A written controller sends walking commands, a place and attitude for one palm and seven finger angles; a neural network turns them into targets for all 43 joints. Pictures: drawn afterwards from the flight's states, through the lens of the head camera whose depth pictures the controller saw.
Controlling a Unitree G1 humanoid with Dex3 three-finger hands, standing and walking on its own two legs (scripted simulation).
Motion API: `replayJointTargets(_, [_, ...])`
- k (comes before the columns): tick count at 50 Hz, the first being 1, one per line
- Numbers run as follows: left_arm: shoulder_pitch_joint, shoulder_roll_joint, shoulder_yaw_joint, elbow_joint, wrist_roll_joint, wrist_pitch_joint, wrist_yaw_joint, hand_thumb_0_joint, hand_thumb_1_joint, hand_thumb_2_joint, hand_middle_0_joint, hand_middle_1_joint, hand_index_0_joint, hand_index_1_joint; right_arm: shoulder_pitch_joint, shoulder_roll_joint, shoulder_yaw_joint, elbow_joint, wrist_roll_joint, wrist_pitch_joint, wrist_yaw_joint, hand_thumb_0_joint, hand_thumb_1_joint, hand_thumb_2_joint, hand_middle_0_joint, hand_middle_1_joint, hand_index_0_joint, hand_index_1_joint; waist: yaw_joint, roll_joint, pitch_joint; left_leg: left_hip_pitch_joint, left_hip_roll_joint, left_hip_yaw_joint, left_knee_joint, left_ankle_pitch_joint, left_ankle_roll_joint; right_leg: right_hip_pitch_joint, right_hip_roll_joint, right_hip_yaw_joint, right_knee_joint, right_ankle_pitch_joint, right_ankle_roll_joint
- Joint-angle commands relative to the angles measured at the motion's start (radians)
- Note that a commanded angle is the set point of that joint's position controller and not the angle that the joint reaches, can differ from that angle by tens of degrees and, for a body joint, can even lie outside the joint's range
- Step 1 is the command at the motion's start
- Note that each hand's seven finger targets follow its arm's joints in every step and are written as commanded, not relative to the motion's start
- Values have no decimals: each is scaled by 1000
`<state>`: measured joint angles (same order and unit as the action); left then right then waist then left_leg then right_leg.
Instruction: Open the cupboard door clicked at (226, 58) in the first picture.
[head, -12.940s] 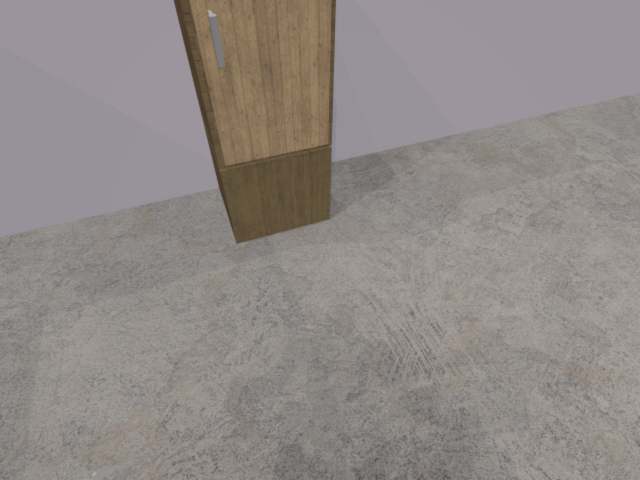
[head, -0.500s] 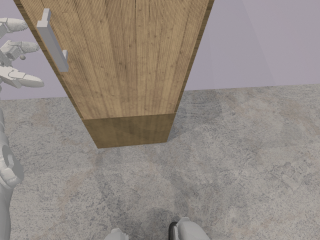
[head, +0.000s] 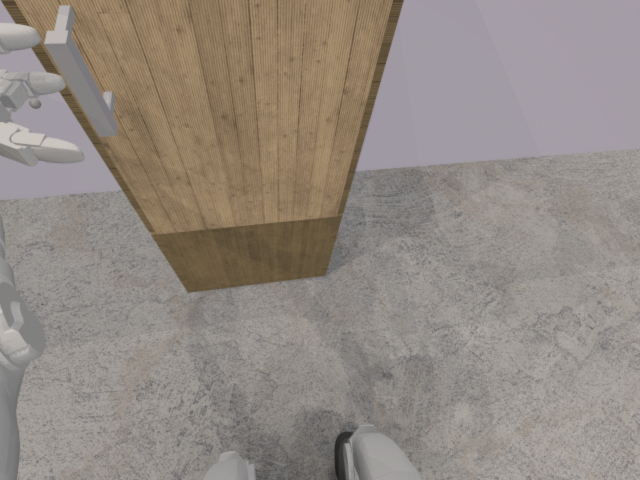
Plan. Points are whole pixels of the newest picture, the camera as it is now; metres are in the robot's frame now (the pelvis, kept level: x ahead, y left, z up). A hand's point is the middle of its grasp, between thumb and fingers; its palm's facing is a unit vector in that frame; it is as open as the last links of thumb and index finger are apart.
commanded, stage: slide the fingers in behind the handle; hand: left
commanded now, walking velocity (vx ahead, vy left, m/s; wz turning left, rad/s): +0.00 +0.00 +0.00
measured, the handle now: (87, 76) +0.56 +0.22 +0.12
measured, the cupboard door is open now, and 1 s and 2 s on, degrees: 0 0 0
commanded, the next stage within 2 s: close the thumb around the handle in 1.40 s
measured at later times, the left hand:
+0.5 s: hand (41, 104) +0.52 +0.25 +0.12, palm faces +0.09 -1.00 -0.02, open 14.2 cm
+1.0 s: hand (61, 111) +0.51 +0.23 +0.12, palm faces +0.14 -0.99 -0.02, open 15.2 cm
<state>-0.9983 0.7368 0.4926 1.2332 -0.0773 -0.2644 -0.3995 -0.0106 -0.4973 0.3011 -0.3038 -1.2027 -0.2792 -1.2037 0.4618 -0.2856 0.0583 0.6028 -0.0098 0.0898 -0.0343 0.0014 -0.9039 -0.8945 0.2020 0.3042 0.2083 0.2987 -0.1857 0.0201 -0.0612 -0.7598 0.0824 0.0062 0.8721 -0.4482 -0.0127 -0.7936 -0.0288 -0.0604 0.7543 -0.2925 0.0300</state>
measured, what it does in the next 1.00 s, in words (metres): stands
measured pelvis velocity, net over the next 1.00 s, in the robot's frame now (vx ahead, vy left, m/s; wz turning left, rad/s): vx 0.00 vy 0.00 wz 0.08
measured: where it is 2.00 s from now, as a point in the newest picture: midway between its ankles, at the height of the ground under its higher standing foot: outside the picture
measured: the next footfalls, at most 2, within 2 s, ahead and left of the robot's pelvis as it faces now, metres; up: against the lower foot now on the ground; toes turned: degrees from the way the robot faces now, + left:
none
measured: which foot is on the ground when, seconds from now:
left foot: down 0.00-1.00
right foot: down 0.00-1.00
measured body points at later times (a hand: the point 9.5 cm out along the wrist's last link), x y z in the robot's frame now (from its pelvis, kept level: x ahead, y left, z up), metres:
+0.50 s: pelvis +0.00 +0.00 +0.00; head +0.13 +0.03 +0.43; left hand +0.51 +0.31 +0.13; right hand +0.01 -0.27 -0.11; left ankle -0.03 +0.12 -0.70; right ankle +0.03 -0.15 -0.70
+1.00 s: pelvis +0.00 +0.00 +0.00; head +0.11 +0.02 +0.43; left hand +0.49 +0.29 +0.13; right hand +0.02 -0.27 -0.12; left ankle -0.03 +0.12 -0.70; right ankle +0.03 -0.15 -0.70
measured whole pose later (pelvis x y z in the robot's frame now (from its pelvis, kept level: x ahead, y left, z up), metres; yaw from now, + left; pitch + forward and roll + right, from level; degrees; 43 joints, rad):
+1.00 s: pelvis +0.00 +0.00 +0.00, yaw +4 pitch +18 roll -3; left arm -1.04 0.52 0.28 1.20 -0.14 -0.29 -0.18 -0.01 -0.50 0.30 -0.30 -1.20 -0.02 -1.18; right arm 0.41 -0.26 0.03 0.69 -0.04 0.00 0.00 0.00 -0.90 -0.89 0.20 0.30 0.21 0.30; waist -0.12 0.02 -0.07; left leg -0.75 0.05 -0.06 0.89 -0.45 -0.02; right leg -0.76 -0.06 -0.12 0.78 -0.33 0.02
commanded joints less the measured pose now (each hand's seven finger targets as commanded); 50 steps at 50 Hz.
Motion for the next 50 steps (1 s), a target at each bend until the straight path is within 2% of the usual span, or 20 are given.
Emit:
replayJointTargets(1, [-462, 210, -24, -210, -19, -62, -5, 0, -500, 300, -300, -1200, -300, -1200, 161, -185, -74, -33, -4, -24, -15, 0, -900, -900, 200, 300, 200, 300, -25, 157, -438, 258, -48, -28, -106, 398, 32, 236, 68, 8, -41, 269, -42])
replayJointTargets(5, [-507, 178, -55, -220, -13, -63, 5, 0, -500, 300, -300, -1200, -300, -1200, 162, -182, -75, -19, -6, -34, -16, 0, -900, -900, 200, 300, 200, 300, -34, 198, -439, 284, -48, -35, -106, 402, 29, 208, 67, 6, -42, 253, -45])
replayJointTargets(6, [-479, 194, -37, -202, -9, -61, 10, 0, -500, 300, -300, -1200, -300, -1200, 166, -184, -76, -17, -8, -35, -16, 0, -900, -900, 200, 300, 200, 300, -25, 170, -432, 278, -46, -40, -106, 405, 28, 212, 68, 1, -40, 249, -47])
replayJointTargets(9, [-501, 116, -89, -227, -15, -63, 15, 0, -500, 300, -300, -1200, -300, -1200, 166, -178, -79, -12, -9, -40, -13, 0, -900, -900, 200, 300, 200, 300, -37, 208, -447, 331, -44, -47, -103, 450, 21, 173, 68, -5, -38, 252, -47])
replayJointTargets(12, [-523, 75, -123, -206, -12, -54, 27, 0, -500, 300, -300, -1200, -300, -1200, 164, -178, -77, -5, -11, -44, -10, 0, -900, -900, 200, 300, 200, 300, -52, 172, -405, 305, -45, -52, -104, 408, 23, 155, 67, -8, -41, 224, -46])
replayJointTargets(13, [-552, 44, -144, -236, -16, -61, 29, 0, -500, 300, -300, -1200, -300, -1200, 163, -175, -78, -2, -13, -49, -11, 0, -900, -900, 200, 300, 200, 300, -61, 196, -413, 332, -45, -53, -102, 433, 24, 145, 67, -8, -41, 236, -48])
replayJointTargets(15, [-524, 92, -101, -223, -13, -59, 35, 0, -500, 300, -300, -1200, -300, -1200, 166, -180, -80, 3, -14, -51, -10, 0, -900, -900, 200, 300, 200, 300, -42, 192, -454, 331, -46, -51, -93, 443, 21, 168, 66, -5, -35, 250, -48])
replayJointTargets(17, [-532, 51, -135, -196, -10, -49, 36, 0, -500, 300, -300, -1200, -300, -1200, 161, -175, -77, 3, -13, -53, -8, 0, -900, -900, 200, 300, 200, 300, -57, 155, -411, 294, -48, -50, -96, 417, 25, 169, 66, -6, -37, 249, -45])
replayJointTargets(19, [-552, 48, -133, -231, -17, -57, 39, 0, -500, 300, -300, -1200, -300, -1200, 164, -175, -80, 7, -15, -56, -7, 0, -900, -900, 200, 300, 200, 300, -52, 199, -446, 332, -47, -52, -91, 453, 21, 164, 65, -5, -33, 264, -48])
replayJointTargets(23, [-542, -59, -199, -257, -23, -58, 43, 0, -500, 300, -300, -1200, -300, -1200, 160, -164, -83, 6, -18, -62, 1, 0, -900, -900, 200, 300, 200, 300, -59, 205, -458, 387, -43, -64, -83, 525, 15, 134, 68, -16, -25, 274, -51])
replayJointTargets(24, [-561, -58, -201, -265, -25, -59, 47, 0, -500, 300, -300, -1200, -300, -1200, 156, -167, -84, 14, -18, -61, 2, 0, -900, -900, 200, 300, 200, 300, -60, 220, -454, 394, -41, -66, -80, 524, 11, 118, 66, -14, -28, 267, -49])
replayJointTargets(27, [-585, -74, -214, -235, -21, -47, 62, 0, -500, 300, -300, -1200, -300, -1200, 155, -168, -82, 23, -18, -65, 4, 0, -900, -900, 200, 300, 200, 300, -78, 170, -402, 335, -48, -62, -88, 439, 19, 124, 66, -15, -34, 246, -46])
replayJointTargets(30, [-581, -80, -216, -256, -16, -53, 69, 0, -500, 300, -300, -1200, -300, -1200, 156, -165, -85, 29, -20, -71, 7, 0, -900, -900, 200, 300, 200, 300, -64, 211, -456, 381, -48, -68, -79, 498, 12, 127, 65, -16, -22, 268, -51])
replayJointTargets(38, [-599, -231, -312, -320, -28, -75, 91, 0, -500, 300, -300, -1200, -300, -1200, 147, -151, -93, 38, -26, -86, 23, 0, -900, -900, 200, 300, 200, 300, -74, 214, -472, 442, -47, -85, -73, 570, 4, 113, 68, -28, -18, 280, -52])
replayJointTargets(40, [-596, -210, -295, -320, -28, -79, 102, 0, -500, 300, -300, -1200, -300, -1200, 143, -154, -95, 46, -25, -87, 25, 0, -900, -900, 200, 300, 200, 300, -67, 204, -472, 438, -48, -79, -72, 550, 3, 121, 68, -26, -20, 281, -51])
replayJointTargets(42, [-594, -258, -331, -279, -23, -72, 109, 0, -500, 300, -300, -1200, -300, -1200, 133, -150, -90, 49, -23, -90, 28, 0, -900, -900, 200, 300, 200, 300, -77, 173, -410, 391, -54, -77, -84, 475, 8, 113, 67, -28, -27, 251, -51])
replayJointTargets(43, [-611, -248, -320, -285, -26, -76, 116, 0, -500, 300, -300, -1200, -300, -1200, 133, -153, -90, 49, -23, -95, 25, 0, -900, -900, 200, 300, 200, 300, -83, 169, -392, 378, -56, -76, -86, 454, 13, 114, 65, -27, -29, 245, -52])
replayJointTargets(45, [-618, -212, -303, -283, -12, -81, 125, 0, -500, 300, -300, -1200, -300, -1200, 134, -156, -90, 50, -23, -98, 25, 0, -900, -900, 200, 300, 200, 300, -73, 172, -432, 372, -61, -78, -87, 430, 13, 130, 63, -22, -22, 239, -54])
replayJointTargets(48, [-651, -288, -352, -279, -10, -85, 135, 0, -500, 300, -300, -1200, -300, -1200, 129, -149, -89, 55, -25, -111, 24, 0, -900, -900, 200, 300, 200, 300, -94, 190, -399, 386, -60, -83, -89, 418, 12, 94, 60, -26, -24, 214, -54])
replayJointTargets(50, [-650, -291, -356, -298, -12, -92, 138, 0, -500, 300, -300, -1200, -300, -1200, 131, -151, -93, 59, -27, -117, 28, 0, -900, -900, 200, 300, 200, 300, -83, 204, -449, 419, -60, -88, -82, 451, 6, 96, 60, -26, -17, 226, -54])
